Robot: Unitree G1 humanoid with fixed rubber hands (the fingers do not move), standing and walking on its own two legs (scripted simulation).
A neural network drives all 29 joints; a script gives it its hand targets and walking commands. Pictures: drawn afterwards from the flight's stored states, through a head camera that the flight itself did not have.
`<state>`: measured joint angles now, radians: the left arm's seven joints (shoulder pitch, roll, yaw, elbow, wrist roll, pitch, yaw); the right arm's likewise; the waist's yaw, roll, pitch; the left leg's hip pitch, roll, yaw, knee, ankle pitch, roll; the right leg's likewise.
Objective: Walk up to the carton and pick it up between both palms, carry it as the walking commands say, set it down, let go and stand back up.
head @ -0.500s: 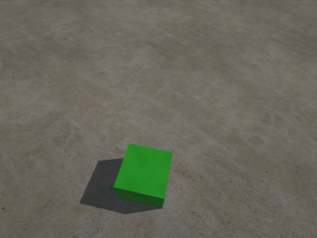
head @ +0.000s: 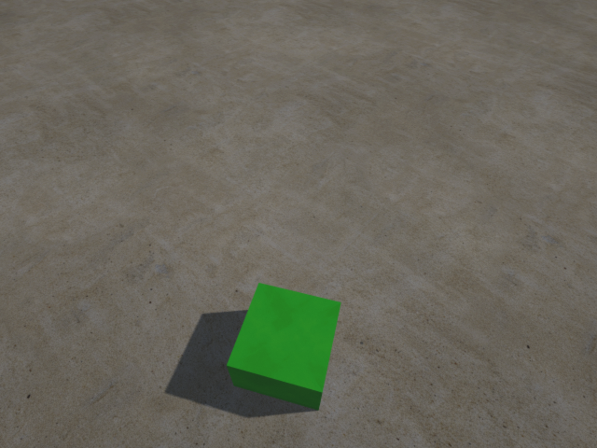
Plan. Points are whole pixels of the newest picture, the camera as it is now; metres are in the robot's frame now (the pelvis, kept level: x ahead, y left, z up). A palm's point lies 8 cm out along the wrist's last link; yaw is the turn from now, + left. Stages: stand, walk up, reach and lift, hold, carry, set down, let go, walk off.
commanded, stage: walk up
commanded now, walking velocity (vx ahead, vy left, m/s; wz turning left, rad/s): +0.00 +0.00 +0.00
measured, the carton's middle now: (287, 344) +0.55 +0.04 -0.69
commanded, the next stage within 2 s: stand in 1.90 s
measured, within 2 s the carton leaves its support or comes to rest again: neither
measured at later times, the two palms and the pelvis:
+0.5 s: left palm out of the picture -0.04 +0.32 -0.12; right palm out of the picture +0.03 -0.21 -0.15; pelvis +0.00 +0.05 +0.00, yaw -3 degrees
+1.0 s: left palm (125, 365) +0.27 +0.29 -0.13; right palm out of the picture -0.03 -0.08 -0.15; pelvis +0.10 +0.10 -0.01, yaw -9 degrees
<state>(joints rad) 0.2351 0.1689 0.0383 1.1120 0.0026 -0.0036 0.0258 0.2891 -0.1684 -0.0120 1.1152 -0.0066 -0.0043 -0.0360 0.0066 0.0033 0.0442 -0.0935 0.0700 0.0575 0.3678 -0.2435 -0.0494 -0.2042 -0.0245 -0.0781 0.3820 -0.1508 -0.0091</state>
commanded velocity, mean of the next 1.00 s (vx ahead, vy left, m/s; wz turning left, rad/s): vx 0.10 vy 0.09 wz -0.14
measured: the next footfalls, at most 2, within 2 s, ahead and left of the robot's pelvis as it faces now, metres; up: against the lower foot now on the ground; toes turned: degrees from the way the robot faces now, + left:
left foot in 0.60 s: +0.05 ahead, +0.23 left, +0.00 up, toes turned +0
right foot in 0.92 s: +0.16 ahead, +0.01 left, +0.00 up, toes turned -12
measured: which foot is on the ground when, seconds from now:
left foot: down 0.00-0.32, up 0.34-0.58, down 0.60-0.94, up 0.96-1.00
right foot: down 0.00-0.58, up 0.60-0.90, down 0.92-1.00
